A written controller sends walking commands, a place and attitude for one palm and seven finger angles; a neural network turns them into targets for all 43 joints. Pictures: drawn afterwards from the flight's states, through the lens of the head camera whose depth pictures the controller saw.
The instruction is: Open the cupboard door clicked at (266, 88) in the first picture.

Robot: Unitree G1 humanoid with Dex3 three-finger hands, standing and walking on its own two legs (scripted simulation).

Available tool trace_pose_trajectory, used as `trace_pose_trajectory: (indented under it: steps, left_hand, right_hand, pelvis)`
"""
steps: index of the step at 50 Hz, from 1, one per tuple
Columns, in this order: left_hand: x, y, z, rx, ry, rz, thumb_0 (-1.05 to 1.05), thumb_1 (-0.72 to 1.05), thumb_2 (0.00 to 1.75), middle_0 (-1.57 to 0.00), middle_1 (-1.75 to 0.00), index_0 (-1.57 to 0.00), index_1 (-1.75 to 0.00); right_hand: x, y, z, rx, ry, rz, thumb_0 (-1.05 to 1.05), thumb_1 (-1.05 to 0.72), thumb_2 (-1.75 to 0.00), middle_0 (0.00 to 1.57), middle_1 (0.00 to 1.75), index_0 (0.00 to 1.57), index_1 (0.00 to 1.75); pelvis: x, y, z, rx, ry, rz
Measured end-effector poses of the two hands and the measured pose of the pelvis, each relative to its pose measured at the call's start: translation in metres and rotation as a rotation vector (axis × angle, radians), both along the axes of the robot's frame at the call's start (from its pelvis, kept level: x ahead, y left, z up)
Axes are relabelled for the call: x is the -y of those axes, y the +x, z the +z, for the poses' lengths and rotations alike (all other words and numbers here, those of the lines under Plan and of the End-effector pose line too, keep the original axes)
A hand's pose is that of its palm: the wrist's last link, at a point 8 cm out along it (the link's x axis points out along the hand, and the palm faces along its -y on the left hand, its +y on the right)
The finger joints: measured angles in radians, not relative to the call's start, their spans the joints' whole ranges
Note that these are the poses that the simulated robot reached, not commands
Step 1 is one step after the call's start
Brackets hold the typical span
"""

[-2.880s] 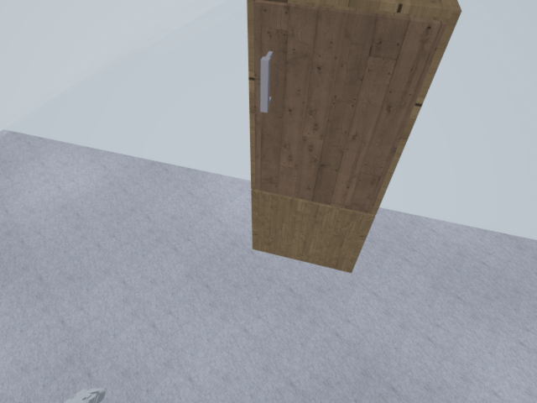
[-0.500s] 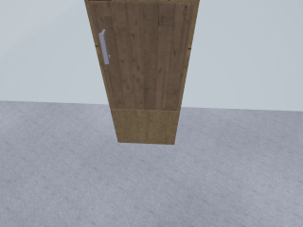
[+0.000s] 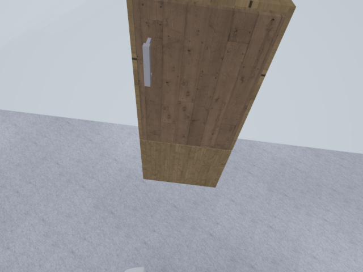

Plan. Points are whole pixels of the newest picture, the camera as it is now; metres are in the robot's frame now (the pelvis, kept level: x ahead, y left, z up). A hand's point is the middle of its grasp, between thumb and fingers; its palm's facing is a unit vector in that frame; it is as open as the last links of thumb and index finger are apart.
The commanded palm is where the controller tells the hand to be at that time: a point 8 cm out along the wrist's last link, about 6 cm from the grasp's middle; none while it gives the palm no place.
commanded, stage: take the last steps up to it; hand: left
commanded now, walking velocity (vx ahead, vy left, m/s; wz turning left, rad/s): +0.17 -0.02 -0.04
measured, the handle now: (148, 62) +0.67 +0.17 +0.09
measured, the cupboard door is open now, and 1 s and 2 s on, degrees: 0 0 0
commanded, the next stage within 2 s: come to a stop and stand still in 0.06 s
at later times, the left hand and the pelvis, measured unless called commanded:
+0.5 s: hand (115, 254) +0.18 +0.17 -0.16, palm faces +0.04 -0.98 -0.20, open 7.3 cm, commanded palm none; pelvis +0.09 +0.00 +0.01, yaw +2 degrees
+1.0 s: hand out of the picture +0.04 +0.22 -0.16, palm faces +0.03 -0.99 -0.17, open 7.4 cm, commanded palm none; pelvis +0.06 +0.04 +0.03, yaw +0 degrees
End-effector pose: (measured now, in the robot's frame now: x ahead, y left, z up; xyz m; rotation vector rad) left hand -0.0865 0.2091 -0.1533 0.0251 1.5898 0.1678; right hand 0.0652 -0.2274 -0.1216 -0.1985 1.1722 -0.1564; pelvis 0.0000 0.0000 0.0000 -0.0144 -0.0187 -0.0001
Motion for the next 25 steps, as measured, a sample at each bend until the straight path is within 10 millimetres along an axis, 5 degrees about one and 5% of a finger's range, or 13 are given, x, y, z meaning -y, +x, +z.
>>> trace_pose_trajectory:
  steps: [6, 13, 18, 25]
  left_hand:
    - [-0.031, 0.113, 0.017, 0.212, 0.051, -0.055, 0.01, 0.91, 0.90, -0.20, -0.30, -0.20, -0.30]
    - [-0.033, 0.212, 0.032, 0.350, 0.090, -0.106, 0.00, 0.92, 0.90, -0.19, -0.30, -0.20, -0.30]
    - [-0.016, 0.250, 0.028, 0.376, 0.106, -0.137, 0.00, 0.92, 0.90, -0.19, -0.30, -0.20, -0.30]
    - [-0.011, 0.258, 0.025, 0.373, 0.106, -0.112, -0.01, 0.93, 0.90, -0.20, -0.30, -0.21, -0.30]
  right_hand:
    - [-0.011, -0.004, 0.009, -0.067, -0.001, -0.056, 0.00, -0.94, -0.90, 0.20, 0.30, 0.20, 0.30]
    - [-0.032, -0.017, -0.002, -0.196, 0.070, -0.103, 0.00, -0.92, -0.90, 0.20, 0.30, 0.20, 0.30]
    - [-0.037, -0.017, -0.020, -0.280, 0.127, -0.142, 0.01, -0.91, -0.90, 0.20, 0.30, 0.20, 0.30]
    - [-0.028, 0.006, -0.023, -0.299, 0.109, -0.128, 0.01, -0.91, -0.90, 0.20, 0.30, 0.20, 0.30]
  pelvis:
    - [-0.012, 0.034, 0.017, -0.009, 0.018, -0.005]
    - [-0.012, 0.072, 0.020, 0.000, 0.034, 0.000]
    - [0.000, 0.095, 0.009, 0.012, 0.047, -0.008]
    - [0.000, 0.093, 0.007, -0.011, 0.012, 0.030]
